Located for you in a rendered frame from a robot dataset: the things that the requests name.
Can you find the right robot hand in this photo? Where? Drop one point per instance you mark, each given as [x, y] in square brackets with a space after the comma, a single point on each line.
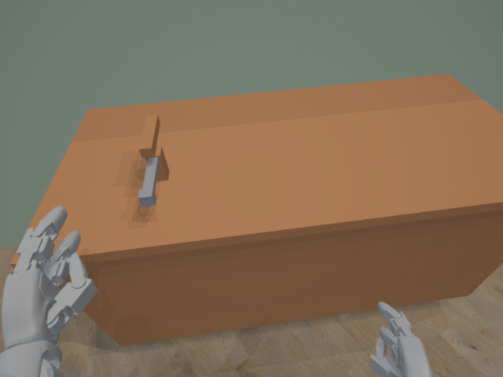
[407, 350]

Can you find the tap lever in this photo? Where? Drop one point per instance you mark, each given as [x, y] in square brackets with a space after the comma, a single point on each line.
[146, 195]

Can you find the counter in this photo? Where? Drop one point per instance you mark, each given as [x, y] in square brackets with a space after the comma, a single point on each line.
[281, 206]

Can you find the left robot hand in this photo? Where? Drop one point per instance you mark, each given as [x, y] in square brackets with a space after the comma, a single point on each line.
[31, 290]

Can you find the robot left forearm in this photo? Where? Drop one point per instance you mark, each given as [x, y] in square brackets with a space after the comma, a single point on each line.
[37, 358]

